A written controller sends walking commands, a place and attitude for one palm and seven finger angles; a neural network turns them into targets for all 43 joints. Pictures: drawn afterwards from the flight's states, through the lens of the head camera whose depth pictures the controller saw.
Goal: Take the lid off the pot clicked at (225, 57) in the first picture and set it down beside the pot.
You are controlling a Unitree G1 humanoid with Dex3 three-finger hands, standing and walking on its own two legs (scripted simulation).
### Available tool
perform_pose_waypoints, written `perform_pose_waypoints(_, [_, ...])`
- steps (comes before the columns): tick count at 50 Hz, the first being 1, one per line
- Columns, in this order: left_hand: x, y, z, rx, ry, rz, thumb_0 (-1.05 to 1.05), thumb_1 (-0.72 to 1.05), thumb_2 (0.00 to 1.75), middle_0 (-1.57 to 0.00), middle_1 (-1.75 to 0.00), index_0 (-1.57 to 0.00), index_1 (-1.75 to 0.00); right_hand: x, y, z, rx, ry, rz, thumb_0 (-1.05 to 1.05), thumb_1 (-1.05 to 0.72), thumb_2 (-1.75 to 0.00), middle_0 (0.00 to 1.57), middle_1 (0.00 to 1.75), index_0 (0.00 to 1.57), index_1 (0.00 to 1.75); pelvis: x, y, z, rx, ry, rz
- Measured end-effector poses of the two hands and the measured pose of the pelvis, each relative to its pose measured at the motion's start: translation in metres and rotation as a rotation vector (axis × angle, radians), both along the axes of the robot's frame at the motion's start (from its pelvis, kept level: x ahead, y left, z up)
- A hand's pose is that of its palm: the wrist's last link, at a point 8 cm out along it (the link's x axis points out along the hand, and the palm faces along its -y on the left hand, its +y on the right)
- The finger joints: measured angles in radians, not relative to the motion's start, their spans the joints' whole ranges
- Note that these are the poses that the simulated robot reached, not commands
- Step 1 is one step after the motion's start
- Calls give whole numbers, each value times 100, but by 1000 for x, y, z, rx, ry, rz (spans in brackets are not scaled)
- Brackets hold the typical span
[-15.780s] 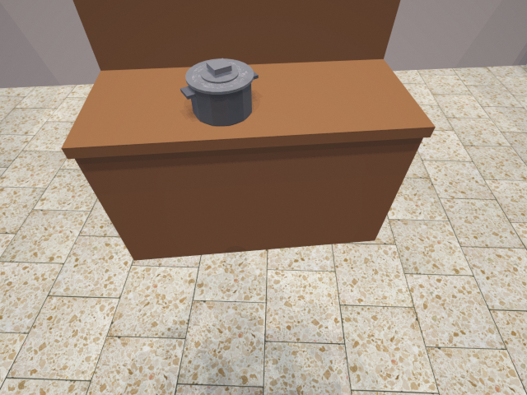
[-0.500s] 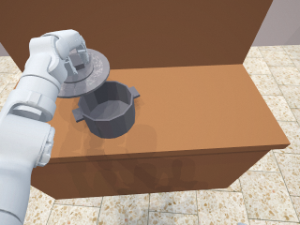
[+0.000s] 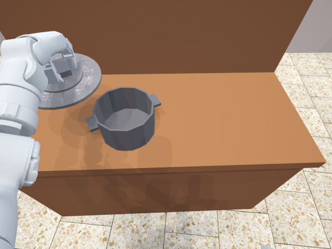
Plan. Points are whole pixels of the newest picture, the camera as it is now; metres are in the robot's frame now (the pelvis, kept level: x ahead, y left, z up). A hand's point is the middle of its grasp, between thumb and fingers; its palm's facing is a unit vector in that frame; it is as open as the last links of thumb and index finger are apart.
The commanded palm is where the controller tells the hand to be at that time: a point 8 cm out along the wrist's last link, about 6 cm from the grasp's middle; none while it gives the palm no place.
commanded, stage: move the lid sideways beside the pot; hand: left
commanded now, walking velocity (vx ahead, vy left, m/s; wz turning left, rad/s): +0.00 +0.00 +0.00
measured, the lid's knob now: (56, 69) +0.50 +0.26 +0.16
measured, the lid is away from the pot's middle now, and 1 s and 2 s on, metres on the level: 0.14 0.24 0.22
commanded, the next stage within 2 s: lower the lid onto the table in 1.04 s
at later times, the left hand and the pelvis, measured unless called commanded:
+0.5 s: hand (37, 71) +0.47 +0.29 +0.18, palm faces -0.36 -0.13 -0.92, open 7.7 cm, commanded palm +0.49 +0.29 +0.26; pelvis +0.00 +0.00 +0.00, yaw +0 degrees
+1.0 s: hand (7, 74) +0.46 +0.35 +0.18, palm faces -0.35 -0.18 -0.92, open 7.7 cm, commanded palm +0.48 +0.35 +0.26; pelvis +0.01 +0.00 +0.00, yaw +0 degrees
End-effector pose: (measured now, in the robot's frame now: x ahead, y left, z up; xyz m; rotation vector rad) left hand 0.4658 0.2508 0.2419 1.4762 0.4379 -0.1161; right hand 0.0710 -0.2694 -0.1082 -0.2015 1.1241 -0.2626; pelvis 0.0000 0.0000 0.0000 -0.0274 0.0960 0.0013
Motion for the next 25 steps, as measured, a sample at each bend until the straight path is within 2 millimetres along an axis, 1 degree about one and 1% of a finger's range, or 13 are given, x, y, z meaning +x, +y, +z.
perform_pose_waypoints(7, [-2,10,0,0,8,2,3,26,81,-44,-83,-61,-96,-6,1,-1,-10,21,-1,1,-91,-90,20,30,20,30,-2,2,0,-2,5,6])
perform_pose_waypoints(20, [3,27,2,2,7,30,3,26,81,-44,-83,-61,-96,-19,-3,-1,-19,57,-30,1,-91,-90,20,30,20,30,1,2,0,-4,16,-1])
perform_pose_waypoints(25, [4,38,-2,-5,34,60,3,26,81,-44,-83,-60,-96,-23,-6,-1,-23,78,-42,1,-91,-90,20,30,20,30,2,1,-1,-5,21,-3])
